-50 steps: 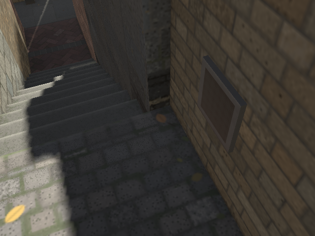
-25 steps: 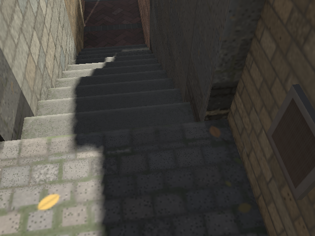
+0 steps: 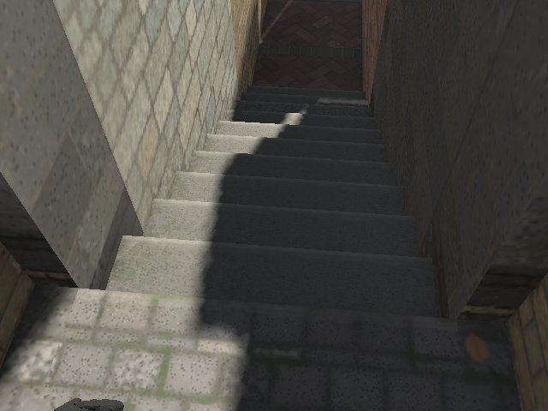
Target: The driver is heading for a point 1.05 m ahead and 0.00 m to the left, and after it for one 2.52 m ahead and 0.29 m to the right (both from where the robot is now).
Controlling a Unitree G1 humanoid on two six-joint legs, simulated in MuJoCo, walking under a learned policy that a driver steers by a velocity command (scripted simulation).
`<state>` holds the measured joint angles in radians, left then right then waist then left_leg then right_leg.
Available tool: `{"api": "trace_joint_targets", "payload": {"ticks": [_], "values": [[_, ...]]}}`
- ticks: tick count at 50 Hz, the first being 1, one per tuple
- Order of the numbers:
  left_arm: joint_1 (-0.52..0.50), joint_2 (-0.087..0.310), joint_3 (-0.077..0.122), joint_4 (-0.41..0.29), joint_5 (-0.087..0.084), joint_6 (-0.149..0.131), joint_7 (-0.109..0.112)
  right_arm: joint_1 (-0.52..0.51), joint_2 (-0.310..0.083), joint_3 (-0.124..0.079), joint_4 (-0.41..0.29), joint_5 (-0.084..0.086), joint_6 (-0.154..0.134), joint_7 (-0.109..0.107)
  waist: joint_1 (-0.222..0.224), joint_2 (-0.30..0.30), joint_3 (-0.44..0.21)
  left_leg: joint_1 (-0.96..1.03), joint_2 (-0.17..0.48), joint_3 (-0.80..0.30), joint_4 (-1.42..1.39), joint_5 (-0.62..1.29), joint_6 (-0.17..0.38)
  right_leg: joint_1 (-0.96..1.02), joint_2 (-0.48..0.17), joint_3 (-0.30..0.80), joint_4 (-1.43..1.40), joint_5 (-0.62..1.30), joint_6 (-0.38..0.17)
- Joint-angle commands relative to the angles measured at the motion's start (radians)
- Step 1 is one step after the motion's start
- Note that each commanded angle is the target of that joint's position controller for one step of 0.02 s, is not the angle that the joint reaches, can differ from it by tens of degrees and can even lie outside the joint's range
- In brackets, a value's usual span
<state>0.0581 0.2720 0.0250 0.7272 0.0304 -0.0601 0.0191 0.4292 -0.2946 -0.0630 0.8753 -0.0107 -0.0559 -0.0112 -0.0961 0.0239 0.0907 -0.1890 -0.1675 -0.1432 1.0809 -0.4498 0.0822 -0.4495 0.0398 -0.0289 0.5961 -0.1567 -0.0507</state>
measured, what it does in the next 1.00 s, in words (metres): walks ahead: left foot, then right foot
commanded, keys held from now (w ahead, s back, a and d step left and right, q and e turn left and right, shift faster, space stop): q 0.24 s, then no key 0.36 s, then w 0.40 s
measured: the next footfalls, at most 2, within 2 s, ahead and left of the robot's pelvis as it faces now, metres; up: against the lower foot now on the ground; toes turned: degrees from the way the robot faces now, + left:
left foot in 0.36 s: +0.22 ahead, +0.14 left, +0.00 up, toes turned +12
right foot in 0.86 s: +0.19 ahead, -0.06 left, +0.00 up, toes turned +13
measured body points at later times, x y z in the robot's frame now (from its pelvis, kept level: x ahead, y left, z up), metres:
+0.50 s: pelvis +0.14 +0.04 +0.01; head +0.16 +0.07 +0.46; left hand +0.17 +0.32 -0.12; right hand +0.34 -0.15 -0.09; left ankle +0.18 +0.13 -0.72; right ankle +0.13 -0.10 -0.66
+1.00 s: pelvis +0.21 +0.01 +0.03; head +0.21 -0.01 +0.48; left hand +0.16 +0.27 -0.10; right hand +0.36 -0.22 -0.11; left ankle +0.23 +0.14 -0.66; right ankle +0.15 -0.07 -0.72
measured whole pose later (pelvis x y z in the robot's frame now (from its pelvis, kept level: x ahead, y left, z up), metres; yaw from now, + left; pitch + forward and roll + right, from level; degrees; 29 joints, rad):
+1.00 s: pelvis +0.21 +0.01 +0.03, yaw +13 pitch +1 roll +2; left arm 0.43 0.22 0.01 0.92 0.03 -0.06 0.00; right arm 0.27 -0.25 -0.09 0.83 -0.03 -0.03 0.04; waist 0.01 0.02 -0.07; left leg -0.55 -0.03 0.02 0.92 -0.21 0.08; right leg -0.06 0.04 -0.02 0.33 -0.30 -0.08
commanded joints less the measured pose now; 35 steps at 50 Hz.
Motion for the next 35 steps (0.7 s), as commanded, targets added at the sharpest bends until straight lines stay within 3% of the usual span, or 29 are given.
{"api": "trace_joint_targets", "payload": {"ticks": [1, 3, 4, 6, 7, 9, 11, 15, 17, 18, 19, 20, 21, 22, 23, 25, 26, 28, 30, 32, 33, 35], "values": [[0.15, 0.07, 0.032, -0.009, -0.008, -0.001, 0.006, -0.002, -0.109, -0.016, -0.064, -0.016, 0.002, -0.001, 0.104, -0.082, -0.151, -0.331, 0.125, 0.043, 0.198, 0.035, -0.029, 0.381, -0.361, 0.387, -0.27, 0.22, -0.193], [0.193, 0.068, 0.025, 0.025, -0.013, -0.022, 0.009, -0.023, -0.077, -0.006, -0.079, -0.024, 0.038, 0.009, 0.081, -0.092, -0.111, -0.323, 0.133, 0.079, 0.176, 0.035, -0.032, 0.307, -0.326, 0.232, -0.266, 0.491, -0.178], [0.208, 0.09, 0.028, 0.035, -0.012, -0.029, 0.008, -0.04, -0.067, -0.006, -0.088, -0.025, 0.048, 0.011, 0.072, -0.088, -0.111, -0.318, 0.131, 0.085, 0.158, 0.053, -0.034, 0.281, -0.322, 0.187, -0.267, 0.598, -0.168], [0.207, 0.102, 0.031, 0.042, -0.012, -0.036, 0.006, -0.071, -0.048, -0.002, -0.108, -0.018, 0.063, 0.015, 0.05, -0.108, -0.116, -0.342, 0.133, 0.091, 0.092, 0.092, -0.038, 0.272, -0.322, 0.112, -0.273, 0.67, -0.165], [0.201, 0.106, 0.032, 0.04, -0.009, -0.036, 0.005, -0.127, -0.038, 0.002, -0.134, -0.013, 0.075, 0.018, 0.05, -0.106, -0.104, -0.374, 0.153, 0.096, 0.028, 0.141, -0.037, 0.273, -0.329, 0.077, -0.288, 0.635, -0.154], [0.165, 0.101, 0.03, 0.034, -0.014, -0.023, 0.001, -0.185, -0.014, 0.014, -0.169, -0.006, 0.084, 0.046, 0.045, -0.156, -0.115, -0.327, 0.167, 0.12, -0.105, 0.239, -0.037, 0.242, -0.3, -0.005, -0.275, 0.622, -0.127], [0.118, 0.123, 0.033, 0.012, -0.013, -0.02, 0.001, -0.225, -0.026, 0.014, -0.19, -0.007, 0.085, 0.063, 0.037, -0.167, -0.126, -0.208, 0.163, 0.161, -0.212, 0.31, -0.025, 0.164, -0.288, -0.066, -0.256, 0.581, -0.109], [0.159, 0.168, 0.043, 0.013, -0.021, -0.007, -0.005, -0.299, -0.037, 0.014, -0.217, -0.007, 0.099, 0.057, 0.065, -0.162, -0.101, -0.127, 0.145, 0.195, -0.37, 0.275, -0.011, 0.156, -0.307, -0.056, -0.205, 0.366, -0.081], [0.178, 0.177, 0.048, 0.019, -0.021, -0.003, -0.011, -0.229, -0.035, 0.014, -0.187, -0.022, 0.082, 0.053, 0.039, -0.102, -0.138, 0.017, 0.108, 0.189, -0.514, 0.291, 0.003, 0.139, -0.256, -0.093, -0.043, 0.311, -0.051], [0.246, 0.157, 0.045, 0.031, -0.006, 0.003, -0.015, -0.16, -0.066, 0.007, -0.165, -0.03, 0.065, 0.042, 0.021, 0.021, -0.19, 0.134, 0.147, 0.118, -0.602, 0.379, 0.01, 0.093, -0.212, -0.137, 0.149, 0.196, -0.019], [0.345, 0.047, 0.018, -0.002, 0.011, 0.013, -0.021, -0.166, -0.15, -0.003, -0.184, -0.037, 0.048, 0.025, 0.097, 0.291, -0.247, 0.259, 0.463, -0.25, -0.598, 0.836, 0.079, -0.082, -0.13, -0.157, 0.429, -0.487, 0.031], [0.364, 0.07, 0.013, -0.015, -0.015, 0.042, -0.011, -0.113, -0.191, -0.018, -0.21, 0.003, 0.048, 0.015, 0.044, 0.272, -0.398, 0.261, 0.591, -0.447, -0.68, 0.78, 0.25, -0.13, -0.061, -0.026, 0.539, -0.589, 0.039], [0.262, 0.121, 0.027, -0.021, -0.018, 0.058, -0.007, -0.091, -0.136, -0.011, -0.176, 0.011, 0.052, 0.006, 0.03, 0.103, -0.333, 0.21, 0.539, -0.407, -0.737, 0.647, 0.258, -0.132, -0.086, 0.043, 0.578, -0.512, 0.043], [0.215, 0.099, 0.019, -0.034, -0.026, 0.062, -0.007, -0.153, -0.096, 0.005, -0.165, 0.005, 0.055, -0.003, 0.065, 0.086, -0.223, 0.127, 0.485, -0.318, -0.766, 0.575, 0.222, -0.142, -0.103, 0.052, 0.536, -0.446, 0.044], [0.211, 0.08, 0.011, -0.02, -0.019, 0.063, -0.004, -0.209, -0.059, 0.017, -0.165, -0.003, 0.054, -0.004, 0.097, 0.061, -0.17, 0.074, 0.435, -0.235, -0.79, 0.569, 0.174, -0.109, -0.125, 0.062, 0.459, -0.383, 0.049], [0.28, 0.073, 0.007, 0.032, 0.006, 0.085, -0.001, -0.251, -0.028, 0.028, -0.157, -0.01, 0.045, -0.006, 0.132, 0.079, -0.153, -0.032, 0.368, -0.101, -0.792, 0.719, 0.137, 0.036, -0.108, 0.039, 0.402, -0.299, 0.063], [0.299, 0.066, 0.006, 0.044, 0.002, 0.092, -0.003, -0.252, -0.016, 0.033, -0.153, -0.012, 0.039, -0.002, 0.141, 0.064, -0.172, -0.041, 0.354, -0.067, -0.787, 0.751, 0.132, 0.082, -0.096, 0.038, 0.377, -0.289, 0.065], [0.295, 0.045, -0.001, 0.056, -0.008, 0.098, -0.006, -0.241, -0.018, 0.033, -0.135, -0.013, 0.031, 0.005, 0.141, 0.046, -0.187, -0.041, 0.343, -0.041, -0.799, 0.681, 0.129, 0.128, -0.082, 0.039, 0.296, -0.283, 0.07], [0.265, 0.031, -0.008, 0.063, -0.007, 0.105, -0.003, -0.224, -0.019, 0.031, -0.117, -0.012, 0.032, 0.005, 0.125, 0.062, -0.171, -0.061, 0.332, -0.041, -0.828, 0.472, 0.12, 0.166, -0.071, 0.036, 0.201, -0.279, 0.074], [0.254, 0.052, -0.003, 0.069, 0.007, 0.1, -0.006, -0.145, -0.065, 0.007, -0.082, -0.01, 0.046, 0.007, 0.09, 0.116, -0.149, -0.049, 0.332, -0.109, -0.903, 0.022, 0.132, 0.137, -0.037, -0.002, 0.193, -0.319, 0.075], [0.235, 0.072, 0.003, 0.061, 0.009, 0.093, -0.009, -0.12, -0.078, -0.004, -0.073, -0.008, 0.053, 0.007, 0.076, 0.123, -0.126, -0.035, 0.355, -0.164, -0.932, -0.109, 0.145, 0.093, -0.036, -0.002, 0.209, -0.34, 0.071], [0.202, 0.07, 0.005, 0.051, 0.006, 0.076, -0.014, -0.093, -0.076, -0.016, -0.061, -0.008, 0.057, 0.002, 0.062, 0.083, -0.088, -0.009, 0.401, -0.242, -0.958, -0.184, 0.171, 0.027, -0.054, 0.014, 0.216, -0.359, 0.058]]}}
